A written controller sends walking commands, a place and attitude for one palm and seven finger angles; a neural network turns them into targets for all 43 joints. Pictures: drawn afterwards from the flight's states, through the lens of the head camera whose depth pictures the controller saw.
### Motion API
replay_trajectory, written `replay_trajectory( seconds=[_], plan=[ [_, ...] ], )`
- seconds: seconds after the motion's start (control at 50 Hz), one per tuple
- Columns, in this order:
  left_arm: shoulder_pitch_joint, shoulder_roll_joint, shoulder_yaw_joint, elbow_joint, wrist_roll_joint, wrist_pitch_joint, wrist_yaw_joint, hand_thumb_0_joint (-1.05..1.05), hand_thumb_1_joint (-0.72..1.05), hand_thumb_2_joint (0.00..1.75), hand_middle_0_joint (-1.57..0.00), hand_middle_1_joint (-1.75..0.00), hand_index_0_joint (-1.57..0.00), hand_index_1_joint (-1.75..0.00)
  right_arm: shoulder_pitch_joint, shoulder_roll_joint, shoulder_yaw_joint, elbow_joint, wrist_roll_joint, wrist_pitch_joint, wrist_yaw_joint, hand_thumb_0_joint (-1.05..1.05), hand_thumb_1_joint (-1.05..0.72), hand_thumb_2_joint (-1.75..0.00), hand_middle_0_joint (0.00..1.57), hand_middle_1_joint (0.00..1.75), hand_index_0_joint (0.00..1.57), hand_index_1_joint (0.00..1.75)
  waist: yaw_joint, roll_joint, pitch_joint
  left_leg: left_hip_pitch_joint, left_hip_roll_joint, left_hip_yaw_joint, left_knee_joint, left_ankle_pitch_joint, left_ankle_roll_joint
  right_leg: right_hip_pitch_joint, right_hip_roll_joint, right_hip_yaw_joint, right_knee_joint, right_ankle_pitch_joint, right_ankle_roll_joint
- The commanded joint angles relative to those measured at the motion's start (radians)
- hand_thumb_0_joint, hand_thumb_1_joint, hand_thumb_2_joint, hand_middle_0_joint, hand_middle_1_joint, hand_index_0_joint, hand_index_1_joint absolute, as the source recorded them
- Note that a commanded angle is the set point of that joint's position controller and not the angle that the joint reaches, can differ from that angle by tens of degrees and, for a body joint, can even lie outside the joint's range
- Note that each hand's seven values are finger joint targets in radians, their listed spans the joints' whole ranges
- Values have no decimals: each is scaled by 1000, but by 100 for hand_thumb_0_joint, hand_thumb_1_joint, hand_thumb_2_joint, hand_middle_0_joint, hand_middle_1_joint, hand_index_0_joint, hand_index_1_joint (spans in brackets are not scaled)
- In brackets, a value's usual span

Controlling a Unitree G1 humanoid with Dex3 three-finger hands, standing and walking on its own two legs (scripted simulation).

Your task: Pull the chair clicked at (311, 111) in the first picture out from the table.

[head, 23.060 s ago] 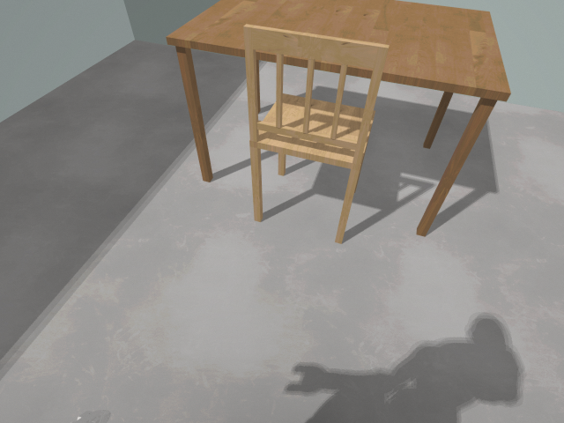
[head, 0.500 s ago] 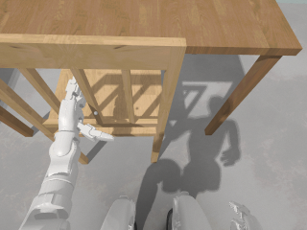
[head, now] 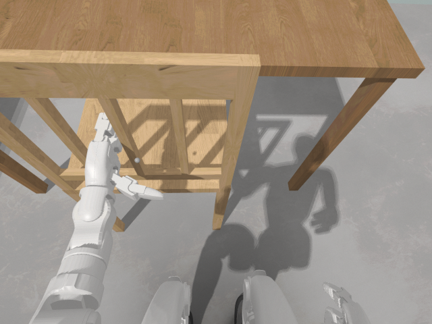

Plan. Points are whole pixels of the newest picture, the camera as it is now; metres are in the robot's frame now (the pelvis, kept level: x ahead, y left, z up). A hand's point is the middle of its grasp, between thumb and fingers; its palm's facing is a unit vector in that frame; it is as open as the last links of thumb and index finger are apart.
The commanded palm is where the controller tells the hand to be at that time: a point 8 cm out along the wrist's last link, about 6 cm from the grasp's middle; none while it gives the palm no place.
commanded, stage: hook a spindle and tug to test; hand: left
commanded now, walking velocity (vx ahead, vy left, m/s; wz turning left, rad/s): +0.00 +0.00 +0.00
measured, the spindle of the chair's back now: (127, 141) +0.44 +0.17 +0.02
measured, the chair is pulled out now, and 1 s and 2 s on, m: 0.00 0.00 0.03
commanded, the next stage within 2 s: step backward, pulling the chair out in 1.42 s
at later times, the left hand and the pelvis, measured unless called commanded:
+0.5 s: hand (139, 158) +0.40 +0.15 +0.02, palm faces +0.03 -1.00 -0.04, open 11.5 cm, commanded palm +0.38 +0.19 +0.02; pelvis +0.00 +0.00 +0.00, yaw +0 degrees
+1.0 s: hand (139, 156) +0.41 +0.15 +0.02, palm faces +0.03 -1.00 -0.02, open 4.9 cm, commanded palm +0.37 +0.19 +0.02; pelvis +0.00 +0.00 +0.00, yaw +0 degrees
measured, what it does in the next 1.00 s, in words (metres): stands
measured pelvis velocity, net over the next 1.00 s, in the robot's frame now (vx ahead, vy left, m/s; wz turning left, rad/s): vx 0.00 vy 0.00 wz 0.00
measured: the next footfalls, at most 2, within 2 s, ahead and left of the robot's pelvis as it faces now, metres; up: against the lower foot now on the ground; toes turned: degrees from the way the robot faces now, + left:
none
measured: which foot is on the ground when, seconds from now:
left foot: down 0.00-1.00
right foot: down 0.00-1.00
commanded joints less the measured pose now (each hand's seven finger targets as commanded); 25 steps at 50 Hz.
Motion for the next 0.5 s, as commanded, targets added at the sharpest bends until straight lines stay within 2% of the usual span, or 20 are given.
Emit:
replay_trajectory(
  seconds=[0.0,0.02,0.04,0.06,0.12,0.16,0.2,0.22,0.24,0.26,0.28,0.36,0.38,0.4,0.42,0.44,0.46,0.48],
  plan=[
    [-301,139,45,-199,-8,-72,-1,0,-50,30,-15,-35,-15,-35,54,-156,-57,-100,6,-31,-17,0,-90,-90,20,30,20,30,-23,8,-425,236,-1,-57,-174,344,-31,294,28,40,-126,226,-28],
    [-287,150,55,-207,-8,-74,-1,0,-50,30,-17,-41,-17,-41,56,-158,-58,-103,4,-32,-18,0,-90,-90,20,30,20,30,-15,18,-438,242,-2,-58,-173,360,-31,300,29,40,-121,238,-30],
    [-275,136,42,-214,-5,-74,-4,0,-50,30,-18,-46,-18,-46,54,-153,-57,-107,5,-32,-16,0,-90,-90,20,30,20,30,-11,42,-449,254,-2,-54,-173,367,-32,298,28,40,-119,243,-30],
    [-304,116,17,-225,-6,-74,-5,0,-50,30,-20,-52,-20,-52,53,-152,-56,-104,5,-32,-15,0,-90,-90,20,30,20,30,-22,42,-446,266,0,-62,-174,376,-35,287,27,36,-118,245,-30],
    [-256,121,30,-212,-9,-65,-4,0,-50,30,-25,-68,-25,-68,58,-155,-61,-106,5,-31,-14,0,-90,-90,20,30,20,30,-16,19,-458,264,0,-58,-168,396,-32,301,29,38,-118,266,-29],
    [-298,109,11,-197,-4,-62,-4,0,-50,30,-29,-79,-29,-79,54,-153,-58,-101,8,-28,-15,0,-90,-90,20,30,20,30,-30,17,-416,245,1,-63,-173,359,-33,276,27,34,-120,235,-27],
    [-298,125,33,-208,-5,-64,5,0,-50,30,-32,-90,-32,-90,52,-154,-59,-103,6,-29,-16,0,-90,-90,20,30,20,30,-18,24,-425,242,-2,-58,-173,344,-32,285,27,38,-124,222,-28],
    [-289,138,43,-211,-4,-66,9,0,-44,32,-34,-96,-34,-96,52,-156,-58,-106,4,-29,-17,0,-90,-90,20,30,20,30,-14,21,-436,240,-4,-58,-173,350,-31,294,28,40,-122,229,-30],
    [-278,122,31,-204,-1,-65,9,0,-39,35,-36,-101,-36,-101,52,-152,-57,-109,5,-29,-15,0,-90,-90,20,30,20,30,-15,19,-438,240,-4,-57,-175,343,-30,297,28,40,-123,226,-29],
    [-309,117,23,-216,-3,-68,11,0,-33,37,-38,-107,-38,-107,50,-151,-57,-104,5,-29,-16,0,-90,-90,20,30,20,30,-26,17,-437,242,-3,-56,-169,348,-29,293,27,40,-124,234,-27],
    [-300,124,33,-212,-1,-70,13,0,-28,40,-39,-112,-39,-112,54,-152,-59,-104,4,-29,-16,0,-90,-90,20,30,20,30,-20,15,-444,238,-3,-54,-169,348,-30,300,26,42,-122,236,-27],
    [-319,93,-7,-201,7,-69,8,0,-5,49,-46,-134,-46,-134,56,-151,-58,-101,5,-30,-14,0,-90,-90,20,30,20,30,-30,31,-427,249,-2,-59,-171,342,-30,277,28,38,-125,222,-29],
    [-330,103,2,-205,4,-69,8,0,0,52,-48,-140,-48,-140,58,-153,-59,-98,5,-31,-14,0,-90,-90,20,30,20,30,-32,24,-438,245,-2,-58,-167,339,-28,284,28,41,-126,225,-28],
    [-312,122,22,-198,2,-68,7,0,6,54,-50,-145,-50,-145,59,-155,-60,-99,5,-31,-15,0,-90,-90,20,30,20,30,-24,12,-445,229,-5,-54,-167,335,-28,306,27,45,-127,229,-27],
    [-306,129,26,-189,3,-66,4,0,12,56,-50,-145,-50,-145,60,-157,-60,-100,4,-31,-17,0,-90,-90,20,30,20,30,-28,0,-443,224,-5,-53,-165,336,-25,310,29,45,-129,235,-27],
    [-308,130,25,-194,5,-68,0,0,17,59,-50,-145,-50,-145,60,-155,-58,-101,5,-31,-17,0,-90,-90,20,30,20,30,-23,15,-445,227,-5,-53,-169,342,-26,315,28,47,-127,241,-29],
    [-306,107,9,-184,-1,-63,-3,0,23,61,-50,-145,-50,-145,59,-152,-58,-101,7,-30,-15,0,-90,-90,20,30,20,30,-27,30,-437,230,-7,-49,-168,336,-26,306,28,47,-132,235,-28],
    [-311,117,21,-171,-6,-60,-5,0,28,64,-50,-145,-50,-145,59,-153,-57,-97,7,-31,-16,0,-90,-90,20,30,20,30,-30,1,-423,210,-6,-46,-169,316,-24,314,28,48,-139,223,-26]
  ],
)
